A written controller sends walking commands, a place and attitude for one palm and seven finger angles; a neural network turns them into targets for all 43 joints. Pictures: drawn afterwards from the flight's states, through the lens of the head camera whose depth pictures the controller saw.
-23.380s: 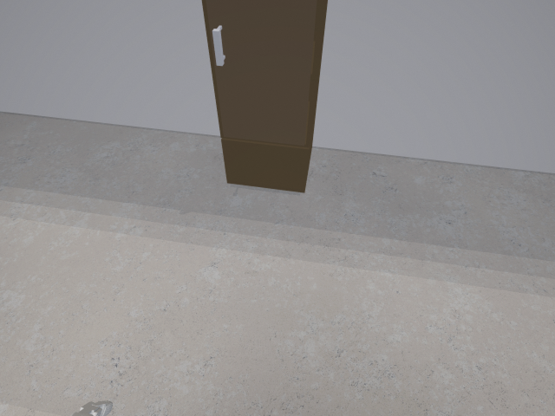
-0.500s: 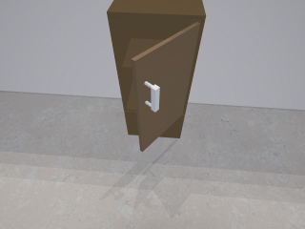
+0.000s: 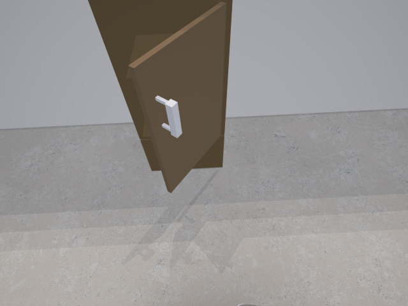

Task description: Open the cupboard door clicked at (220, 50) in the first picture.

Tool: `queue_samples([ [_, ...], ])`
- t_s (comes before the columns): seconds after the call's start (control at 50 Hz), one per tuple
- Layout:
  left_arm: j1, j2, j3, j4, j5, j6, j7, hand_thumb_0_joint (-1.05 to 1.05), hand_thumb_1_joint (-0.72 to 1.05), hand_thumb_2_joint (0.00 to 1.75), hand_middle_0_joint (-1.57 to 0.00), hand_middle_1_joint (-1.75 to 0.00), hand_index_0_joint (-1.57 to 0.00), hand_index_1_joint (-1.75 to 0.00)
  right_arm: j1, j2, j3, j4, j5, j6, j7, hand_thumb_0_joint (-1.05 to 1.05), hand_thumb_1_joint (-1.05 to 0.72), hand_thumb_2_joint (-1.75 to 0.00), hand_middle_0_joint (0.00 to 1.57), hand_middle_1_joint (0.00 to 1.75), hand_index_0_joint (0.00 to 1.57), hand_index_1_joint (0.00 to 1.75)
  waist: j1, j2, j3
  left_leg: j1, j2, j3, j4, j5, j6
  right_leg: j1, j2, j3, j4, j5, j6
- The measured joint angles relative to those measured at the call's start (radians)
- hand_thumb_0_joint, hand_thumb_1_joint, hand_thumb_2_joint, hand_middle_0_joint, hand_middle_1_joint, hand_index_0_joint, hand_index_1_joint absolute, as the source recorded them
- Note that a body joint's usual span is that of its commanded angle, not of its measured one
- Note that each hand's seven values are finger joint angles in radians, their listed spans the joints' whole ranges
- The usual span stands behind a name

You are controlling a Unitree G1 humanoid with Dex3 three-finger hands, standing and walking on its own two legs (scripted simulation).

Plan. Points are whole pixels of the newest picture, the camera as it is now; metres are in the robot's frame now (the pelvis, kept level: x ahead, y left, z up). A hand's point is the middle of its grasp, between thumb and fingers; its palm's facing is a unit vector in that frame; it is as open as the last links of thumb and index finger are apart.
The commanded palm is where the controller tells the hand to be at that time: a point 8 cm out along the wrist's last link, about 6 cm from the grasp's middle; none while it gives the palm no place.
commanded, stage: walk to a spot facing it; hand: left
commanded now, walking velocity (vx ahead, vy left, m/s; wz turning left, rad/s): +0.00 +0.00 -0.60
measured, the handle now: (168, 116) +0.57 +0.15 -0.02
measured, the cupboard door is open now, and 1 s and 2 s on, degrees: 52 52 52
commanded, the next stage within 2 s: none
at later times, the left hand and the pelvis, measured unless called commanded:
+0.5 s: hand out of the picture +0.11 +0.18 -0.15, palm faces -0.19 -0.95 -0.26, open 7.4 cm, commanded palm none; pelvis +0.02 -0.02 +0.01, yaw -17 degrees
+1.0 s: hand (181, 250) +0.26 +0.09 -0.17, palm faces -0.57 -0.77 -0.27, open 7.4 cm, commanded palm none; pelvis +0.05 -0.03 +0.00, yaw -36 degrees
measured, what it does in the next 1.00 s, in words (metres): steps on the spot, turning right: left foot, then right foot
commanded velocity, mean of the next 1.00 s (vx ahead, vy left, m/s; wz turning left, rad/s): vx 0.00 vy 0.00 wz -0.60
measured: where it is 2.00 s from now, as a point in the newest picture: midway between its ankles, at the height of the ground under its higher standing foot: outside the picture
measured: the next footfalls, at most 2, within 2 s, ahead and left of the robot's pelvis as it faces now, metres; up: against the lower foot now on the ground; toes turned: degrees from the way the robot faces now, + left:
left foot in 0.58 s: +0.11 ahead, +0.13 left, +0.00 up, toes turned -23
right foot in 0.84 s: +0.03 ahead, -0.16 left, +0.00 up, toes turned -32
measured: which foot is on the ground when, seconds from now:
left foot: down 0.00-0.04, up 0.06-0.56, down 0.58-0.82, up 0.84-1.00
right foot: down 0.00-0.56, up 0.58-0.82, down 0.84-1.00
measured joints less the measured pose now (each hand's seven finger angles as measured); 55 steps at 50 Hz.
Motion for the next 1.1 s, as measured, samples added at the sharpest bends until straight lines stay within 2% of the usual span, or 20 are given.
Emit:
queue_samples([
  [0.06,0.007,0.013,0.006,-0.036,0.005,-0.017,-0.003,0.00,0.91,0.89,-0.20,-0.30,-0.20,-0.30,-0.004,-0.018,-0.004,-0.020,0.006,0.009,0.003,0.00,-0.90,-0.90,0.20,0.29,0.20,0.30,0.006,0.014,-0.004,-0.034,0.032,0.016,0.092,-0.048,-0.020,0.040,-0.009,-0.014,-0.109,0.077,-0.015],
  [0.12,-0.005,0.011,0.005,-0.052,0.004,-0.027,0.010,0.00,0.91,0.89,-0.20,-0.30,-0.20,-0.30,-0.040,-0.038,-0.016,-0.028,0.016,0.033,0.007,0.00,-0.90,-0.90,0.20,0.29,0.20,0.30,0.004,0.033,0.013,-0.135,0.015,-0.085,0.366,-0.195,-0.023,0.039,0.024,-0.011,-0.113,0.074,-0.053],
  [0.16,-0.004,0.008,0.005,-0.060,0.002,-0.030,0.021,0.00,0.91,0.89,-0.20,-0.30,-0.20,-0.30,-0.066,-0.044,-0.018,-0.038,0.019,0.037,0.008,0.01,-0.91,-0.90,0.20,0.29,0.20,0.30,0.008,0.025,0.019,-0.186,-0.003,-0.121,0.490,-0.186,-0.030,0.054,0.036,0.011,-0.158,0.108,-0.061],
  [0.2,0.004,0.005,0.003,-0.063,0.001,-0.031,0.025,0.00,0.91,0.89,-0.20,-0.30,-0.20,-0.30,-0.088,-0.046,-0.017,-0.055,0.021,0.036,0.009,0.01,-0.91,-0.90,0.20,0.29,0.20,0.30,0.011,0.014,0.015,-0.210,-0.012,-0.138,0.526,-0.166,-0.039,0.070,0.044,0.041,-0.208,0.140,-0.066],
  [0.32,0.031,-0.002,-0.004,-0.077,0.002,-0.029,0.021,0.00,0.90,0.89,-0.20,-0.30,-0.21,-0.30,-0.143,-0.039,-0.014,-0.105,0.026,0.032,0.009,0.01,-0.91,-0.90,0.20,0.29,0.20,0.30,0.021,-0.009,-0.003,-0.227,-0.022,-0.179,0.471,-0.124,-0.054,0.100,0.068,0.129,-0.298,0.197,-0.067],
  [0.44,0.040,0.005,-0.001,-0.097,0.008,-0.023,0.015,0.00,0.90,0.89,-0.21,-0.30,-0.21,-0.30,-0.167,-0.025,-0.007,-0.137,0.033,0.024,0.010,0.00,-0.91,-0.90,0.20,0.29,0.20,0.30,0.036,-0.028,-0.011,-0.199,-0.041,-0.198,0.345,-0.133,-0.049,0.102,0.091,0.203,-0.310,0.208,-0.059],
  [0.5,0.038,0.019,0.004,-0.105,0.008,-0.017,0.014,0.00,0.90,0.89,-0.21,-0.30,-0.21,-0.30,-0.161,-0.016,-0.002,-0.150,0.037,0.016,0.009,0.00,-0.91,-0.90,0.20,0.29,0.20,0.30,0.037,-0.042,-0.015,-0.165,-0.056,-0.201,0.241,-0.118,-0.042,0.095,0.102,0.235,-0.300,0.202,-0.049],
  [0.56,0.042,0.033,0.007,-0.114,0.001,-0.011,0.014,0.00,0.90,0.89,-0.21,-0.30,-0.21,-0.30,-0.132,-0.017,0.007,-0.166,0.036,-0.003,0.008,0.00,-0.90,-0.90,0.20,0.29,0.20,0.30,0.025,-0.036,-0.036,-0.079,-0.045,-0.210,0.017,-0.019,-0.021,0.066,0.133,0.254,-0.251,0.175,-0.033],
  [0.58,0.042,0.033,0.006,-0.119,-0.003,-0.009,0.011,0.00,0.90,0.89,-0.21,-0.30,-0.21,-0.30,-0.114,-0.029,0.009,-0.175,0.030,-0.013,0.007,0.00,-0.90,-0.90,0.20,0.29,0.20,0.30,0.016,-0.009,-0.048,-0.061,-0.017,-0.232,-0.042,0.029,0.007,0.028,0.151,0.223,-0.186,0.103,-0.021],
  [0.62,0.012,0.060,0.014,-0.123,0.001,-0.006,0.000,0.00,0.90,0.89,-0.20,-0.30,-0.21,-0.30,-0.097,-0.019,0.015,-0.170,0.014,-0.017,0.001,0.00,-0.90,-0.90,0.20,0.29,0.20,0.30,0.017,-0.038,-0.026,-0.066,-0.019,-0.208,-0.008,0.021,-0.008,-0.059,0.108,0.145,0.030,-0.038,0.020],
  [0.68,-0.025,0.086,0.024,-0.137,0.004,-0.004,-0.012,0.00,0.91,0.89,-0.20,-0.30,-0.20,-0.30,-0.052,-0.013,0.030,-0.164,-0.001,-0.012,0.003,0.00,-0.90,-0.90,0.20,0.29,0.20,0.30,0.021,-0.046,-0.003,-0.041,0.007,-0.178,-0.015,0.002,-0.037,-0.153,0.046,0.047,0.259,-0.079,0.056],
  [0.72,-0.042,0.088,0.021,-0.149,0.003,-0.003,-0.021,0.00,0.91,0.89,-0.20,-0.30,-0.20,-0.30,-0.027,-0.020,0.031,-0.155,-0.005,-0.008,0.004,0.00,-0.90,-0.90,0.21,0.29,0.20,0.30,0.019,-0.024,0.010,-0.022,0.037,-0.159,-0.021,-0.004,-0.046,-0.153,0.006,-0.006,0.228,-0.075,0.062],
  [0.8,-0.054,0.091,0.009,-0.164,0.000,-0.011,-0.037,0.00,0.91,0.89,-0.20,-0.30,-0.20,-0.30,0.016,-0.045,0.024,-0.143,-0.001,0.000,0.011,0.00,-0.90,-0.90,0.21,0.30,0.20,0.30,0.000,0.018,0.022,-0.006,0.098,-0.109,0.043,-0.062,-0.070,-0.056,-0.025,-0.072,-0.041,0.051,0.046],
  [0.84,-0.048,0.107,0.004,-0.173,0.003,-0.027,-0.036,0.00,0.91,0.89,-0.20,-0.30,-0.20,-0.30,0.044,-0.056,0.017,-0.142,0.010,0.009,0.018,0.00,-0.90,-0.90,0.21,0.30,0.20,0.30,-0.009,-0.002,0.007,-0.050,0.094,-0.080,0.180,-0.141,-0.075,-0.009,-0.046,-0.051,-0.155,0.187,0.006],
  [0.88,-0.066,0.090,-0.003,-0.162,0.003,-0.031,-0.020,0.00,0.91,0.89,-0.20,-0.30,-0.20,-0.30,0.030,-0.082,0.005,-0.122,0.021,0.028,0.016,0.01,-0.90,-0.90,0.21,0.30,0.20,0.30,-0.020,0.022,0.024,-0.119,0.080,-0.120,0.381,-0.247,-0.065,-0.029,-0.026,-0.036,-0.095,0.130,0.003],
  [0.92,-0.072,0.078,-0.008,-0.159,0.007,-0.023,-0.007,0.00,0.91,0.89,-0.20,-0.30,-0.20,-0.30,0.017,-0.092,-0.003,-0.106,0.024,0.036,0.013,0.01,-0.90,-0.90,0.20,0.29,0.20,0.30,-0.027,0.019,0.028,-0.171,0.053,-0.129,0.487,-0.271,-0.058,-0.026,-0.017,-0.012,-0.097,0.111,0.012],
  [0.98,-0.075,0.071,-0.011,-0.151,0.011,-0.011,0.003,0.00,0.91,0.89,-0.20,-0.30,-0.20,-0.30,0.009,-0.083,-0.003,-0.110,0.028,0.025,0.014,0.01,-0.91,-0.90,0.20,0.29,0.20,0.30,-0.031,-0.020,0.019,-0.180,0.019,-0.107,0.397,-0.232,-0.057,-0.016,-0.017,0.037,-0.131,0.133,0.022],
  [1.04,-0.070,0.063,-0.017,-0.145,0.002,0.001,0.000,0.00,0.90,0.89,-0.20,-0.30,-0.21,-0.30,0.024,-0.076,0.005,-0.131,0.027,-0.002,0.015,0.01,-0.91,-0.90,0.20,0.29,0.20,0.30,-0.040,-0.032,-0.008,-0.114,0.006,-0.099,0.121,-0.085,-0.048,-0.023,0.000,0.076,-0.128,0.133,0.035],
  [1.06,-0.070,0.058,-0.018,-0.145,-0.003,0.007,-0.004,0.00,0.90,0.89,-0.20,-0.30,-0.21,-0.30,0.034,-0.076,0.008,-0.137,0.020,-0.013,0.015,0.01,-0.91,-0.90,0.20,0.29,0.20,0.30,-0.044,-0.022,-0.019,-0.110,0.017,-0.100,0.086,-0.016,-0.023,-0.040,0.012,0.073,-0.092,0.092,0.035],
  [1.1,-0.079,0.063,-0.014,-0.142,-0.002,0.014,-0.013,0.00,0.90,0.89,-0.20,-0.30,-0.21,-0.30,0.046,-0.057,0.018,-0.135,0.006,-0.023,0.013,0.00,-0.91,-0.90,0.20,0.29,0.20,0.30,-0.044,-0.034,-0.025,-0.103,0.031,-0.075,0.102,-0.016,-0.008,-0.089,0.013,0.052,0.075,-0.032,0.040],
])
